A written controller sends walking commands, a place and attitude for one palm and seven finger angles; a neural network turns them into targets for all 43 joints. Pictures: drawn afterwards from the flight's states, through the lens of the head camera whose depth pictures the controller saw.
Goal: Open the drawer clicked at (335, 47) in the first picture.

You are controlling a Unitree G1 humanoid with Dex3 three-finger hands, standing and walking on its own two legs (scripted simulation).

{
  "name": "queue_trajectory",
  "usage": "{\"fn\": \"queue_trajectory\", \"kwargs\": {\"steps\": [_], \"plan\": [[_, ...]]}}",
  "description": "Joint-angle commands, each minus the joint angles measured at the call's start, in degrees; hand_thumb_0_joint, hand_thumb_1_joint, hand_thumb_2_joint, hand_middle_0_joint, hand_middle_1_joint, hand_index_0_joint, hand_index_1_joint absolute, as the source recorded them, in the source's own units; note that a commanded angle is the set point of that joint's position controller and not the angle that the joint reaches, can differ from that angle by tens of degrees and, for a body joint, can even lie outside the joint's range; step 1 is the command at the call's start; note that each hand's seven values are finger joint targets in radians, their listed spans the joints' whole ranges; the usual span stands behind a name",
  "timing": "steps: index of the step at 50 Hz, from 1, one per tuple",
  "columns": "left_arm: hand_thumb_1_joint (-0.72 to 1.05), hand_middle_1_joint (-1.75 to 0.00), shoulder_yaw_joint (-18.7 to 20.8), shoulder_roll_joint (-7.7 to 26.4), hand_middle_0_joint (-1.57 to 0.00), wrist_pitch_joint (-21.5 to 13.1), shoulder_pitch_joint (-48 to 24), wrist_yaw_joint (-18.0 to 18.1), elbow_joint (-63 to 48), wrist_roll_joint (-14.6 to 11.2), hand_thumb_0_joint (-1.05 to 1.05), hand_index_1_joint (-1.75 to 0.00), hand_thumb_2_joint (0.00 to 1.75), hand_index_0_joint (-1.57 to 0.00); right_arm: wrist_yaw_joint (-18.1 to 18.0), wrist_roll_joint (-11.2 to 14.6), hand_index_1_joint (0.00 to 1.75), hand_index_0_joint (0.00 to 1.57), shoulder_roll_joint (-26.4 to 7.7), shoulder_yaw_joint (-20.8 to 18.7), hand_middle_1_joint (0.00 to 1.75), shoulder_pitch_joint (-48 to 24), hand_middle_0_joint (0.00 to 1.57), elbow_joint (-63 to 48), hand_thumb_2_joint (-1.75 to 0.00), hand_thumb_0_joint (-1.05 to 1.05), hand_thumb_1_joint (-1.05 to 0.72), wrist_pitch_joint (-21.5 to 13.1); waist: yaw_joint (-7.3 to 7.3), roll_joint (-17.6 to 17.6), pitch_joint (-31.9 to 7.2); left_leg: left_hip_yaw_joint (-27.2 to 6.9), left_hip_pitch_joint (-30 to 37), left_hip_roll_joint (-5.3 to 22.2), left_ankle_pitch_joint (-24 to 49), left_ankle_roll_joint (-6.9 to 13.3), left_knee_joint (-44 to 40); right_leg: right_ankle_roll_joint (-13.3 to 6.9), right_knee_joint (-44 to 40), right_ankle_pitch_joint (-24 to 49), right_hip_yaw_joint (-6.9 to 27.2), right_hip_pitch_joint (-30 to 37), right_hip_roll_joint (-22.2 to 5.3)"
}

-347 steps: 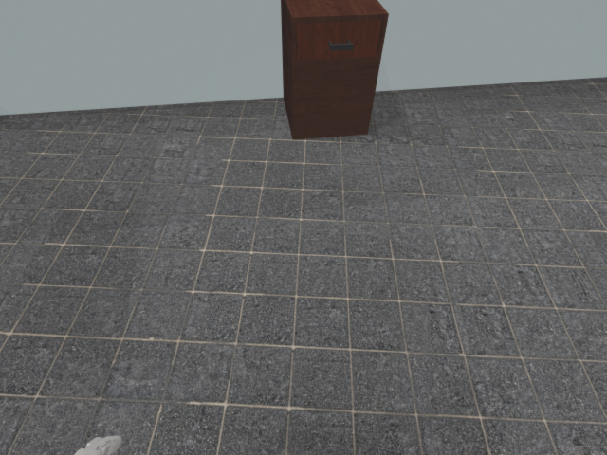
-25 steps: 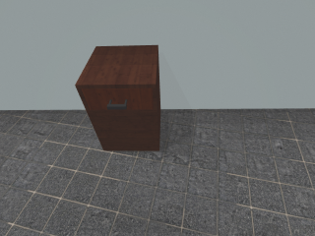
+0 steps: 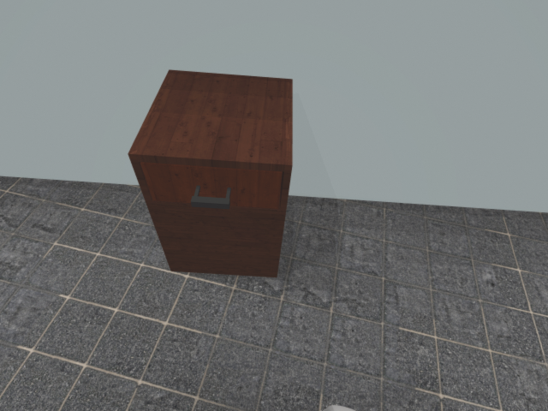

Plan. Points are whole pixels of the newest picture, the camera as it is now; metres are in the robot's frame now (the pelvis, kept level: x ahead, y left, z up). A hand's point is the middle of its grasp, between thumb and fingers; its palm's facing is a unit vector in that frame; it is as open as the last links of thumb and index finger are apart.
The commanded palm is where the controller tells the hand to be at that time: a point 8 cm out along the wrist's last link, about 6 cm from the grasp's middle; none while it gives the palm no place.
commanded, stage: take the last steps up to it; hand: left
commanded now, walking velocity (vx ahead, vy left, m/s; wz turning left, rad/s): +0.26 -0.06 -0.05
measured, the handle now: (212, 196) +0.68 +0.21 -0.24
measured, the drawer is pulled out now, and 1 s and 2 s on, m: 0.00 0.00 0.00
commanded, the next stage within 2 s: come to a stop and stand still in 0.26 s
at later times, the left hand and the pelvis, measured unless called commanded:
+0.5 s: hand (214, 342) +0.26 +0.12 -0.17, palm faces +0.01 -0.98 -0.22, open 7.1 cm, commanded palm none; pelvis +0.17 -0.05 -0.01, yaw -1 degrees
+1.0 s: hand (174, 372) +0.21 +0.18 -0.18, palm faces +0.01 -0.98 -0.22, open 7.3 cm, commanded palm none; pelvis +0.18 -0.01 +0.00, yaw -3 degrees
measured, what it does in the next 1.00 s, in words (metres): walks ahead: right foot, then left foot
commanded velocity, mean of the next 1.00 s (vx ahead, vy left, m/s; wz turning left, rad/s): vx -0.03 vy -0.02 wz -0.01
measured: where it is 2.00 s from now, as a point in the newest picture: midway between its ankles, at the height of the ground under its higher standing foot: outside the picture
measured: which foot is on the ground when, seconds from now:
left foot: down 0.00-0.36, up 0.38-0.72, down 0.74-1.00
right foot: up 0.00-0.32, down 0.34-0.74, up 0.76-1.00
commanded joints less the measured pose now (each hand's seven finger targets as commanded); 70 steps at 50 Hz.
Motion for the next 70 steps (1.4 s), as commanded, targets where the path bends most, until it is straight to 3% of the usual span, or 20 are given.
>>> {"fn": "queue_trajectory", "kwargs": {"steps": [1,12,15,16,17,18,19,21,23,28,34,35,37,38,44,50,54,58,60,70], "plan": [[0.9,-0.3,-0.2,0.6,-0.2,-0.1,1.2,-0.8,-4.1,-0.2,0.0,-0.3,0.9,-0.2,-0.2,0.3,0.3,0.2,-5.6,-0.7,0.3,7.3,0.2,0.7,-0.9,0.0,-0.9,-0.4,0.04,6.9,1.8,-12.4,3.1,15.3,9.9,6.5,-17.8,1.1,-3.0,5.8,2.4,-7.1,-2.4],[0.9,-0.3,-0.5,1.6,-0.2,-0.5,-12.8,-1.1,-10.7,-0.6,0.0,-0.3,0.9,-0.2,0.0,-0.6,0.3,0.2,-7.5,-1.5,0.3,11.6,0.2,3.0,-0.9,0.0,-0.9,0.9,-2.85,7.4,5.0,-8.2,8.1,15.9,21.4,6.0,-11.7,-0.4,-26.6,5.9,-1.6,-2.2,0.5],[0.9,-0.3,0.1,3.5,-0.2,-1.6,-3.1,-0.9,-7.7,-0.4,0.0,-0.3,0.9,-0.2,0.0,-0.1,0.3,0.2,-7.5,-1.3,0.3,10.4,0.2,3.5,-0.9,0.0,-0.9,1.3,1.69,5.1,-0.5,-4.8,6.0,12.3,26.5,3.0,0.9,-1.7,-35.5,10.6,-4.9,13.9,4.3],[0.9,-0.3,0.8,6.5,-0.2,-2.4,4.0,-0.6,-5.3,-0.2,0.0,-0.3,0.9,-0.2,0.3,0.4,0.3,0.2,-6.4,-1.1,0.3,10.6,0.2,3.6,-0.9,0.0,-0.9,1.0,4.53,0.7,-5.1,-2.8,0.2,9.1,22.1,1.0,12.0,-3.3,-37.0,15.7,-0.1,25.4,0.8],[0.9,-0.3,2.1,12.0,-0.2,-3.0,9.6,0.0,-3.9,-0.2,0.0,-0.3,0.9,-0.2,0.6,1.1,0.3,0.2,-3.0,-0.5,0.3,14.1,0.2,2.8,-0.9,0.0,-0.9,0.7,4.7,-12.3,-11.9,0.5,-12.6,1.6,-2.6,-1.6,28.7,-9.2,-40.3,27.7,19.2,38.1,-13.7],[0.9,-0.3,2.1,13.6,-0.2,-2.9,10.4,0.3,-3.8,-1.3,0.0,-0.3,0.9,-0.2,0.3,1.4,0.3,0.2,-4.2,-0.4,0.3,12.6,0.2,1.7,-0.9,0.0,-0.9,1.5,4.56,-11.7,-13.1,-4.8,-15.3,-1.0,-21.3,-1.8,40.9,-14.5,-45.7,33.8,25.8,35.3,-19.0],[0.9,-0.3,1.7,11.9,-0.2,-2.8,4.8,0.8,-5.2,-1.2,0.0,-0.3,0.9,-0.2,0.2,1.1,0.3,0.2,-3.8,-0.5,0.3,9.5,0.2,1.7,-0.9,0.0,-0.9,1.8,3.96,-7.8,-10.9,-9.6,-16.2,1.4,-19.1,-2.0,43.8,-14.8,-46.3,35.9,23.0,29.1,-18.1],[0.9,-0.3,0.1,7.3,-0.2,-2.4,-4.9,1.6,-7.3,-1.1,0.0,-0.3,0.9,-0.2,-0.2,0.9,0.3,0.2,-2.3,0.1,0.3,8.4,0.2,2.5,-0.9,0.0,-0.9,2.9,-0.26,1.0,-5.4,-11.6,-12.0,4.1,-13.2,-3.4,39.4,-12.4,-46.2,41.6,13.2,17.5,-14.7],[0.9,-0.3,-0.4,6.2,-0.2,-1.7,-9.6,2.2,-7.9,-0.7,0.0,-0.3,0.9,-0.2,-0.3,1.3,0.3,0.2,-0.4,0.6,0.3,11.1,0.2,4.0,-0.9,0.0,-0.9,4.7,-2.99,0.2,-4.9,-10.5,-5.9,3.6,-11.8,-4.5,29.5,-10.2,-46.2,43.6,6.0,11.5,-12.0],[0.9,-0.3,0.8,8.6,-0.2,0.4,-7.1,2.5,-8.1,-0.3,0.0,-0.3,0.9,-0.2,-0.1,1.0,0.3,0.2,-2.2,-0.4,0.3,6.8,0.2,1.1,-0.9,0.0,-0.9,6.6,-0.33,-4.1,-5.2,-8.4,-7.7,0.7,-11.3,-5.4,22.5,-11.5,-44.3,42.1,7.2,14.9,-12.4],[0.9,-0.3,1.4,9.9,-0.2,1.6,-8.9,2.5,-9.4,-0.4,0.0,-0.3,0.9,-0.2,0.1,0.9,0.3,0.2,-4.0,-1.0,0.3,4.6,0.2,-1.6,-0.9,0.0,-0.9,6.5,-1.75,-5.7,-5.9,-8.2,-0.9,0.4,-1.0,-5.1,6.0,-8.3,-38.8,35.5,6.3,13.7,-10.1],[0.9,-0.3,1.3,9.3,-0.2,1.8,-9.1,2.4,-9.5,-0.7,0.0,-0.3,0.9,-0.2,0.2,0.7,0.3,0.2,-4.6,-1.0,0.3,6.1,0.2,-1.3,-0.9,0.0,-0.9,6.1,-2.65,-4.5,-6.5,-8.1,3.3,1.7,7.1,-4.8,-0.8,-5.8,-35.7,29.5,4.9,12.0,-7.9],[0.9,-0.3,0.2,4.6,-0.2,2.4,-5.2,2.1,-10.4,-1.4,0.0,-0.3,0.9,-0.2,0.1,0.0,0.3,0.2,-11.7,-1.8,0.3,3.3,0.2,-3.8,-0.9,0.0,-0.9,5.4,-0.84,17.3,-5.9,-25.1,3.7,19.7,35.9,4.0,-8.6,0.7,-21.1,-8.0,-1.5,4.3,3.5],[0.9,-0.3,0.1,5.5,-0.2,2.9,-6.0,2.4,-10.2,-1.1,0.0,-0.3,0.9,-0.2,-0.6,0.0,0.3,0.2,-11.4,-1.7,0.3,1.1,0.2,-4.4,-0.9,0.0,-0.9,5.3,-1.36,15.8,-5.3,-25.7,-1.3,20.8,34.5,7.1,-10.0,1.0,-11.4,-15.9,3.7,5.6,5.0],[0.9,-0.3,0.6,6.3,-0.2,2.9,-2.6,1.4,-7.5,-0.9,0.0,-0.3,0.9,-0.2,-1.6,0.4,0.3,0.2,-9.6,-0.8,0.3,-2.9,0.2,-5.3,-0.9,0.0,-0.9,4.5,-0.01,8.0,-6.8,-17.2,6.3,15.0,30.9,6.7,-8.2,2.8,-2.5,-5.8,7.0,-0.1,4.7],[0.9,-0.3,-0.5,4.5,-0.2,3.0,-5.1,0.8,-7.7,-0.8,0.0,-0.3,0.9,-0.2,-1.2,0.2,0.3,0.2,-10.4,-1.5,0.3,1.2,0.2,-2.4,-0.9,0.0,-0.9,5.0,-2.9,10.6,-5.7,-19.0,8.8,15.1,17.6,6.6,-10.7,2.7,-18.8,-9.6,3.6,4.4,3.5],[0.9,-0.3,-1.3,3.6,-0.2,2.2,-1.8,1.0,-5.6,-1.0,0.0,-0.3,0.9,-0.2,-0.6,0.3,0.3,0.2,-10.3,-1.7,0.3,1.4,0.2,-0.7,-0.9,0.0,-0.9,5.0,-1.76,11.6,-6.5,-18.5,6.7,12.5,12.8,4.5,-9.8,1.6,-34.6,-3.4,1.3,11.7,4.4],[0.9,-0.3,-1.7,7.4,-0.2,0.4,-1.4,1.7,-3.5,-1.1,0.0,-0.3,0.9,-0.2,0.2,1.4,0.3,0.2,-4.6,-0.3,0.3,1.6,0.2,0.3,-0.9,0.0,-0.9,4.8,-2.06,1.5,-3.4,-11.0,-1.2,4.0,1.0,-3.1,-3.7,-2.3,-49.4,6.2,10.5,16.9,-5.2],[0.9,-0.3,-1.9,7.5,-0.2,-0.3,-3.1,1.7,-2.8,-1.2,0.0,-0.3,0.9,-0.2,0.2,0.6,0.3,0.2,-3.7,0.6,0.3,1.1,0.2,1.2,-0.9,0.0,-0.9,5.1,-2.0,-8.4,0.0,-9.8,2.1,2.4,3.4,-3.7,-3.4,-3.0,-50.3,7.7,10.7,10.5,-4.3],[0.9,-0.3,-2.4,3.7,-0.2,0.2,0.0,2.1,-1.0,-1.9,0.0,-0.3,0.9,-0.2,-0.3,0.4,0.3,0.2,-3.1,1.6,0.3,8.0,0.2,6.5,-0.9,0.0,-0.9,5.4,-1.68,0.6,6.2,-10.0,2.7,3.8,6.1,-3.9,-4.1,-2.5,-52.3,-2.9,8.5,8.3,-1.2]]}}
